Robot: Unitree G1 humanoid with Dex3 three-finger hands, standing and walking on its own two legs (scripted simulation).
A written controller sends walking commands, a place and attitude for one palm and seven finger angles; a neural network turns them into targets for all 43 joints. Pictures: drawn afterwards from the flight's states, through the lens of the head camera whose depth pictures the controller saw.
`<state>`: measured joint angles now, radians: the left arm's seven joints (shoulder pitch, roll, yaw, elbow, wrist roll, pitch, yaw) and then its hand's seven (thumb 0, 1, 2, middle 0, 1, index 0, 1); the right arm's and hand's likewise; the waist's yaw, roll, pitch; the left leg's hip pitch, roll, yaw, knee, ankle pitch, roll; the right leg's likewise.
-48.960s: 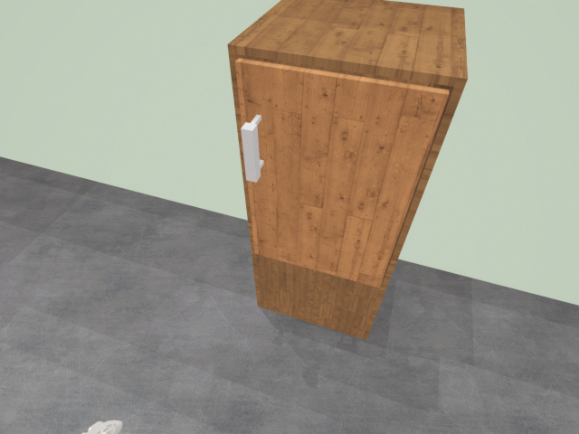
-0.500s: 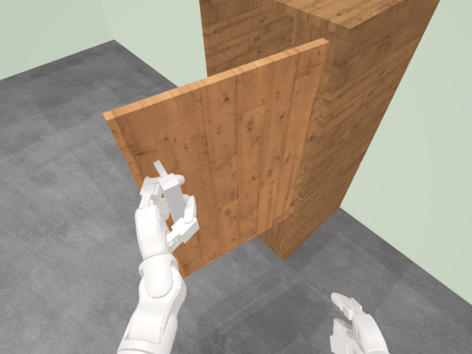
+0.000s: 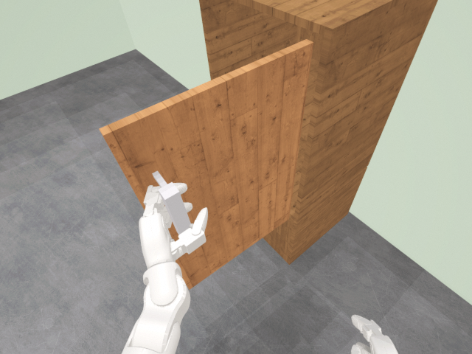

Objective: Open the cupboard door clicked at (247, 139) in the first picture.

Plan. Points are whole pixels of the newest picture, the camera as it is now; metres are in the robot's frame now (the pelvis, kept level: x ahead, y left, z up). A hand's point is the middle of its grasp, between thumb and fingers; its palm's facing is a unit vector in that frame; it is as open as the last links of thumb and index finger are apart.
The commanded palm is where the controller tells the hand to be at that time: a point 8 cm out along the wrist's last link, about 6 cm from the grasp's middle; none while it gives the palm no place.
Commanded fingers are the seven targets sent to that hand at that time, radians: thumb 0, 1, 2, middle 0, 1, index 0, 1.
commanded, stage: open thumb and fingers to let go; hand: left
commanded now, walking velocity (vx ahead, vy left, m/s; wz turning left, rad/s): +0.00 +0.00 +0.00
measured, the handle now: (172, 205) +0.35 +0.13 +0.07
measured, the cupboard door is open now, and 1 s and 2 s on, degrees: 87 87 87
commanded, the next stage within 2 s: slide the hand sideways off the handle in 0.54 s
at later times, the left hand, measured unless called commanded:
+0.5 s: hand (186, 227) +0.31 +0.10 +0.07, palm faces +0.29 -0.96 +0.01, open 15.1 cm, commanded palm +0.27 +0.14 +0.06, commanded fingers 0.00 -0.50 0.30 -0.15 -0.30 -0.15 -0.30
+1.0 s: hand (176, 245) +0.27 +0.11 +0.07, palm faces -0.17 -0.99 +0.02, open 16.4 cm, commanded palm +0.25 +0.16 +0.06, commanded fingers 0.00 -0.50 0.30 -0.15 -0.30 -0.15 -0.30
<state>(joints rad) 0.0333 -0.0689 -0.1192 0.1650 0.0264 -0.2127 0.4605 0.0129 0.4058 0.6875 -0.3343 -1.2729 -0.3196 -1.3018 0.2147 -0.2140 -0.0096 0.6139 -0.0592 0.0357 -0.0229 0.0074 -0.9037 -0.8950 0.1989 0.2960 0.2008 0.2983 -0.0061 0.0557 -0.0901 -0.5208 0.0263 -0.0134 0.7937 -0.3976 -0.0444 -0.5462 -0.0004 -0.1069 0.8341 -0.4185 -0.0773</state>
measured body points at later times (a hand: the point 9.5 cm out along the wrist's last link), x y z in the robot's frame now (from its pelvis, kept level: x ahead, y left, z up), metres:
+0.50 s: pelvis -0.02 +0.03 +0.00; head +0.01 +0.01 +0.45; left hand +0.28 +0.15 +0.08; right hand +0.15 -0.19 -0.11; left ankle +0.00 +0.16 -0.70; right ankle +0.01 -0.06 -0.70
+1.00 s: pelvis -0.02 +0.06 +0.00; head -0.01 +0.05 +0.45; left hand +0.28 +0.16 +0.07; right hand +0.13 -0.17 -0.10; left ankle +0.00 +0.16 -0.70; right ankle +0.01 -0.06 -0.70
